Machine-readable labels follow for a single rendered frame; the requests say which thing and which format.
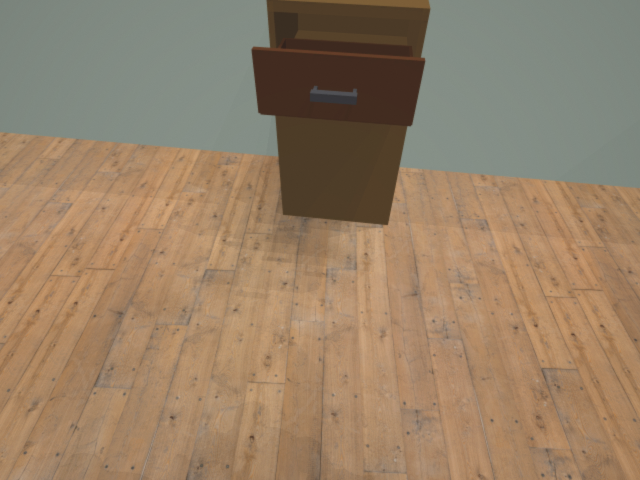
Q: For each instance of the drawer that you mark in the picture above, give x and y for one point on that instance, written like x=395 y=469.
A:
x=387 y=79

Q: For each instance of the handle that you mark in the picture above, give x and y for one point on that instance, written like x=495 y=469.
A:
x=338 y=97

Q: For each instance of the cabinet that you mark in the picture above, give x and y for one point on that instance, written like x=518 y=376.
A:
x=342 y=170

